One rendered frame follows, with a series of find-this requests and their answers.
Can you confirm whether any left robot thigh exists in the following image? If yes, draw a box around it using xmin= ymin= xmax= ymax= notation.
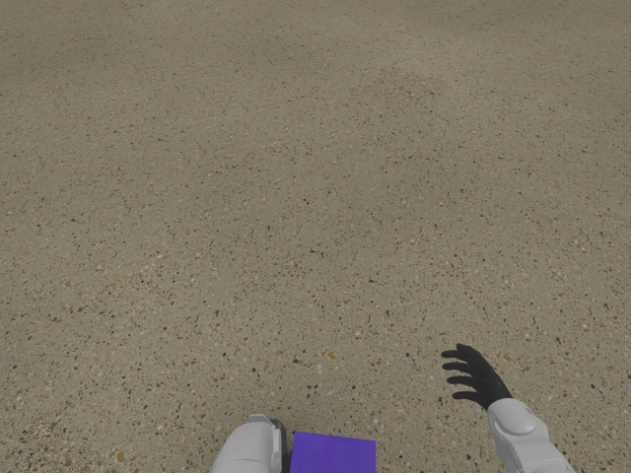
xmin=209 ymin=422 xmax=282 ymax=473

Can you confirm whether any carton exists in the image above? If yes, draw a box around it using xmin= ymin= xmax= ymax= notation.
xmin=290 ymin=431 xmax=376 ymax=473

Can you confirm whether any robot right hand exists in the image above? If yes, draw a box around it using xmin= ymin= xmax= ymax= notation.
xmin=441 ymin=343 xmax=513 ymax=412

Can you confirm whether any robot right forearm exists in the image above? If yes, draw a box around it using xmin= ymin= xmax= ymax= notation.
xmin=487 ymin=398 xmax=576 ymax=473

